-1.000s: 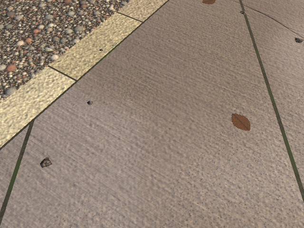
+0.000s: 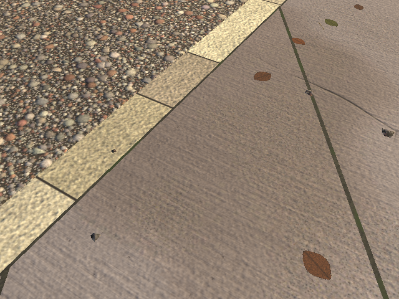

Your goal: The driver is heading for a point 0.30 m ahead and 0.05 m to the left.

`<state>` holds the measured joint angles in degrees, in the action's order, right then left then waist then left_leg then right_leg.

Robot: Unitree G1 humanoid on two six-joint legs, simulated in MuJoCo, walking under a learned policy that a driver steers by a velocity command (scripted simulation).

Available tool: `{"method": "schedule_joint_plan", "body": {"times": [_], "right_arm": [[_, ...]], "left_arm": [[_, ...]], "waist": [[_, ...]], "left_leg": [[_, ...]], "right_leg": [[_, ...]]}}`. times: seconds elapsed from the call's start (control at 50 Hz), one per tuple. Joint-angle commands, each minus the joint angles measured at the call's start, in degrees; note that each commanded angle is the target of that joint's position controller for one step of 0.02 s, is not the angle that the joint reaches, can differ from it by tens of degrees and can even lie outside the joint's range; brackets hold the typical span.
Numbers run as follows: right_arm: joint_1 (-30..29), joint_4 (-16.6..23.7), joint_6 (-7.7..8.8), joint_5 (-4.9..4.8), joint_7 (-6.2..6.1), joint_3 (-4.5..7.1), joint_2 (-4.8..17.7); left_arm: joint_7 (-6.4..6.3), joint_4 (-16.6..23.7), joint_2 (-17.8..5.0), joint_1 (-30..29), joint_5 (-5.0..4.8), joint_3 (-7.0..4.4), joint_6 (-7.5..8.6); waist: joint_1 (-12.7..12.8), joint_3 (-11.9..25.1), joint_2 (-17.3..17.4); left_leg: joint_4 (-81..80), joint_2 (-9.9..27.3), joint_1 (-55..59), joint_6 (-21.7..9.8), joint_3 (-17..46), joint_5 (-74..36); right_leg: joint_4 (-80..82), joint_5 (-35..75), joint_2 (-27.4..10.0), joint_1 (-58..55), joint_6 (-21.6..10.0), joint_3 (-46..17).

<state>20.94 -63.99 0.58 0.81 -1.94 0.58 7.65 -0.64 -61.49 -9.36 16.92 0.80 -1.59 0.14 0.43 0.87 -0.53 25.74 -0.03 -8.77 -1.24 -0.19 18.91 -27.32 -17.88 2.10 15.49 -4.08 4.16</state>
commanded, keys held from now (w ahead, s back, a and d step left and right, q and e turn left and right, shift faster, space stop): w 0.22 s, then w+q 0.02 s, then no key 0.76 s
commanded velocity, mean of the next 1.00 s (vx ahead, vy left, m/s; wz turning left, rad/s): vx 0.17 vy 0.00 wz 0.01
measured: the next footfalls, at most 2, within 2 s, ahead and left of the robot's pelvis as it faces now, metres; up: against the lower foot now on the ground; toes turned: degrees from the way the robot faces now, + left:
left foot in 0.56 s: +0.32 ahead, +0.06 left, +0.00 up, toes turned +4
right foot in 0.86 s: +0.25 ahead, -0.13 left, +0.00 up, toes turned -1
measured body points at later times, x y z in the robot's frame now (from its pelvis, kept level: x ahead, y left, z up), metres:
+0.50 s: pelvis +0.15 -0.02 +0.00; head +0.19 -0.03 +0.45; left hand +0.07 +0.19 -0.15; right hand +0.27 -0.24 -0.15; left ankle +0.26 +0.07 -0.71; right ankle +0.05 -0.10 -0.74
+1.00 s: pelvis +0.23 -0.02 +0.00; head +0.22 -0.02 +0.45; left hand +0.20 +0.19 -0.16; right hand +0.24 -0.24 -0.16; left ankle +0.28 +0.06 -0.74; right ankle +0.21 -0.13 -0.74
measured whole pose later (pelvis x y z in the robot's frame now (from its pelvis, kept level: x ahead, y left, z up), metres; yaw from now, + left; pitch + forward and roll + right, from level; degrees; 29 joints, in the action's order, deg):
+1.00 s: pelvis +0.23 -0.02 +0.00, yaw +0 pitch -1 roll +0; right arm 15.6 -61.8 0.3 0.4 -1.4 0.9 8.8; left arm -2.2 -65.0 -6.7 19.3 0.7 0.4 0.6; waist -1.0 -0.6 0.8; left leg 21.8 -2.2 -13.5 -4.2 -5.4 7.1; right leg -24.6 -14.7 -0.1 8.5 -0.2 0.9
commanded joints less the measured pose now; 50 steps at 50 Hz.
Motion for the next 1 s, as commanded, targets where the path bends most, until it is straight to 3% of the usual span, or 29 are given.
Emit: {"method": "schedule_joint_plan", "body": {"times": [0.02, 0.06, 0.1, 0.16, 0.18, 0.2, 0.22, 0.24, 0.26, 0.28, 0.32, 0.36, 0.44, 0.5, 0.54, 0.56, 0.58, 0.6, 0.62, 0.64, 0.66, 0.7, 0.74, 0.8, 0.86, 0.88, 0.9, 0.92, 1.0], "right_arm": [[4.75, 0.95, 0.47, 0.09, -0.18, 2.58, 9.33], [4.45, 1.3, 0.98, 0.28, -0.06, 3.1, 9.45], [3.06, 1.8, 1.6, 0.18, 0.22, 3.45, 9.67], [0.09, 2.77, 1.99, -0.16, 0.65, 3.8, 9.22], [-1.03, 3.62, 2.45, 0.13, 0.77, 3.44, 7.63], [-2.57, 6.12, 3.1, -0.52, 1.56, 2.15, 2.82], [-5.19, 8.36, 3.29, 0.99, 2.01, 2.95, 6.18], [-7.28, 8.87, 3.28, 1.75, 2.59, 3.3, 7.32], [-6.86, 8.33, 3.54, 1.23, 3.07, 3.01, 5.97], [-5.42, 7.46, 3.77, 0.82, 3.26, 2.84, 4.85], [-3.34, 6.21, 3.24, 1.23, 3.17, 2.97, 4.74], [-4.25, 6.48, 2.51, 0.81, 2.77, 2.82, 4.0], [-12.14, 9.07, 1.95, -0.09, 1.99, 1.49, 2.58], [-10.02, 8.08, 2.03, -0.18, 1.31, 1.51, 4.24], [-3.89, 5.66, 2.73, 0.21, 0.79, 2.0, 5.33], [-0.2, 4.53, 3.51, 0.74, 0.57, 2.53, 7.44], [4.75, 3.88, 4.13, 1.59, 0.54, 3.33, 11.57], [4.79, 4.02, 3.69, 0.71, 0.52, 2.97, 11.24], [1.19, 5.02, 3.06, -1.11, 0.85, 2.5, 9.38], [-3.74, 5.89, 2.59, -1.15, 0.66, 1.97, 7.85], [-6.91, 6.43, 2.21, -0.6, 0.36, 1.22, 6.06], [-9.09, 6.27, 1.8, 0.09, -0.38, 0.62, 5.07], [-7.02, 5.45, 1.86, 0.52, -0.38, 0.59, 5.62], [-6.66, 5.15, 1.38, -0.12, -0.2, 0.9, 7.35], [-6.84, 4.87, 0.17, -0.99, 0.04, 1.19, 7.49], [-6.05, 4.68, -0.09, -0.98, 0.17, 1.31, 7.23], [-5.07, 4.81, -0.5, -1.33, 0.29, 1.36, 6.18], [-4.36, 4.29, -0.51, -0.92, 0.43, 1.07, 5.32], [-1.22, 2.4, 0.25, -0.16, 0.6, 0.78, 4.89]], "left_arm": [[0.88, 3.36, -1.47, -2.0, 1.05, -0.33, 1.06], [1.4, 4.82, -3.45, -3.12, 1.12, -0.94, 2.06], [1.79, 5.48, -3.38, -2.41, 0.8, -1.14, 3.03], [1.36, 2.39, -2.02, 6.44, 0.1, -1.46, 3.96], [0.84, 0.55, -3.75, 12.7, 0.31, -2.09, 4.37], [0.14, -0.49, -9.72, 19.42, 0.61, -3.53, 4.69], [0.27, -1.88, -11.71, 22.76, 0.45, -4.0, 4.1], [0.16, 0.0, -9.13, 16.62, 0.97, -3.19, 4.01], [0.24, 1.73, -7.55, 11.77, 0.86, -2.61, 4.38], [0.08, 2.6, -6.71, 9.23, 0.64, -2.2, 4.85], [-0.41, 2.08, -4.88, 9.24, 0.41, -1.25, 5.69], [-0.67, 0.66, -4.22, 11.52, 0.36, -0.53, 5.83], [-1.21, -0.3, -4.35, 11.44, 0.3, 0.46, 5.15], [-1.31, -1.13, -4.85, 11.45, 0.12, 0.55, 4.84], [-1.29, -1.03, -5.53, 8.94, -0.43, 0.37, 4.69], [-1.14, -1.19, -5.55, 9.83, -0.58, 0.34, 4.74], [-1.35, -0.35, -4.12, 12.26, -0.88, 0.63, 4.6], [-1.41, -2.44, 0.46, 20.09, -2.91, 1.17, 3.02], [-1.57, -2.79, -2.24, 17.11, -0.98, 0.4, 1.56], [-1.27, -1.42, -2.24, 11.73, 0.7, 0.15, 1.03], [-0.97, -0.93, -1.59, 8.78, 1.25, 0.14, 0.73], [-0.81, -1.62, -0.21, 9.25, 1.08, 0.4, -0.23], [-1.34, -2.87, 0.43, 10.36, 0.47, 0.65, -0.98], [-1.65, -3.32, 0.23, 8.96, 0.14, 0.86, -1.7], [-1.37, -3.48, -0.66, 8.47, 0.99, 1.07, -1.5], [-1.4, -3.01, -1.47, 8.29, 1.34, 1.17, -1.04], [-1.45, -2.99, -2.65, 6.59, 0.53, 1.07, -0.65], [-1.5, -2.9, -1.55, 5.52, 0.16, 1.38, -0.04], [-1.83, -2.57, -1.64, 4.42, -0.41, 1.47, 1.52]], "waist": [[-1.75, -10.52, 10.76], [-1.36, -9.74, 8.49], [-0.25, -9.25, 7.66], [3.64, -8.8, 4.7], [5.83, -7.63, 0.32], [7.77, -5.3, -14.57], [7.67, -6.97, -15.73], [4.19, -9.79, -6.74], [1.99, -10.35, -2.58], [0.21, -9.68, -1.14], [-1.26, -6.76, -1.67], [-1.63, -4.53, -3.3], [-0.26, -4.58, -6.85], [-0.72, -2.98, -7.45], [-4.13, -1.76, -4.62], [-5.27, 0.45, -1.67], [-4.92, 5.97, 4.45], [-2.78, 13.84, 12.06], [-2.26, 10.92, 6.84], [-1.53, 3.33, 5.68], [-0.3, -0.18, 3.81], [2.12, -2.27, 5.6], [1.91, -0.5, 4.93], [1.59, -0.03, 5.07], [2.05, -4.24, 3.79], [1.38, -5.99, 2.82], [-0.42, -9.1, -2.35], [-1.06, -8.92, -4.15], [-2.32, -5.34, -1.86]], "left_leg": [[-19.52, 15.03, -4.64, -9.16, 20.49, 25.79], [-20.38, 17.11, -1.7, -10.54, 21.2, 20.74], [-18.41, 15.64, -1.49, -9.9, 17.59, 17.01], [-10.13, 9.8, -11.64, -7.98, 9.8, 13.03], [-1.74, 7.02, -17.88, -6.69, 6.0, 9.69], [17.23, -0.75, -28.88, -3.67, -3.0, 8.09], [29.43, -1.94, -35.83, -4.18, -3.54, 12.51], [35.73, 2.05, -36.42, -5.15, 0.5, 7.84], [36.05, 3.26, -34.02, -5.11, 1.45, 2.9], [34.91, 4.19, -31.15, -4.47, 1.25, -0.56], [33.28, 3.54, -27.22, -2.61, -1.16, -2.85], [29.95, 1.84, -25.8, -1.46, -3.01, -4.39], [14.5, -0.78, -18.66, -1.11, -6.15, -10.47], [9.75, -1.73, -11.5, -2.86, -5.85, -12.95], [1.98, -2.39, -3.53, -4.34, -5.61, -17.95], [-1.39, 1.15, 3.6, -5.02, -2.12, -30.38], [2.39, 12.5, 13.95, -7.75, 7.89, -56.93], [1.13, 23.97, 17.33, -18.87, 20.05, -67.71], [-3.17, 22.6, 9.87, -19.59, 21.01, -50.5], [-7.18, 19.94, 2.44, -17.8, 18.74, -36.45], [-10.4, 17.37, -2.79, -15.21, 15.93, -27.93], [-12.77, 12.72, -9.27, -11.11, 9.5, -22.64], [-12.4, 11.56, -7.69, -10.15, 8.22, -20.67], [-14.11, 11.1, -9.02, -8.99, 8.88, -4.31], [-16.41, 9.27, -16.21, -4.06, 8.72, 12.58], [-15.8, 8.3, -16.53, -2.34, 8.42, 12.6], [-14.63, 5.36, -12.44, -1.47, 5.52, 7.13], [-11.35, 4.83, -6.43, -1.58, 4.56, 0.89], [-7.88, 4.99, 0.79, -2.25, 3.92, -8.18]], "right_leg": [[-9.51, -3.3, -0.5, 9.2, 0.31, 0.1], [-13.99, -3.69, -2.88, 12.84, -0.08, -1.52], [-10.65, -5.05, -3.4, 10.47, -0.47, -1.42], [2.07, -0.81, 0.57, -9.09, -0.58, 2.13], [5.86, -2.98, -3.1, -18.03, -1.13, -3.74], [16.81, -18.29, -16.25, -25.91, -5.11, -26.01], [21.28, -23.02, -24.31, -23.94, -9.61, -39.81], [20.49, -22.4, -23.84, -18.62, -9.73, -36.16], [20.43, -13.12, -21.39, -14.45, -8.46, -30.45], [20.31, -1.08, -19.02, -12.98, -7.14, -24.24], [17.11, 28.23, -15.84, -13.88, -5.95, -14.27], [12.94, 47.77, -13.85, -15.51, -5.31, -8.03], [10.27, 54.64, -10.94, -12.26, -4.15, -2.56], [6.08, 55.11, -12.37, -11.99, -4.25, -3.7], [-1.53, 52.86, -11.62, -11.18, -2.92, -3.74], [-7.63, 42.99, -9.54, -8.42, -1.15, -3.15], [-18.75, 17.79, -5.78, -1.68, 0.42, -0.93], [-32.12, -17.84, 0.53, 1.55, 1.59, -1.4], [-35.1, -20.43, -0.8, 2.4, 1.83, -5.08], [-35.29, -18.62, -1.54, 4.61, 2.07, -5.59], [-31.94, -14.99, -2.84, 3.98, 2.38, -6.26], [-23.23, -10.95, -3.74, -1.3, 3.25, -5.48], [-16.91, -10.67, -2.6, -3.44, 3.63, -4.07], [-8.78, -4.26, -2.65, -6.43, 3.33, -3.28], [2.08, 4.31, -3.94, -11.53, 2.18, -4.25], [5.86, 2.37, -6.37, -10.51, 1.8, -7.04], [7.7, -3.21, -6.89, -1.86, 1.22, -9.09], [10.27, -4.67, -7.5, 2.05, 1.45, -10.08], [12.0, 0.69, -7.73, 1.34, 1.83, -9.9]]}}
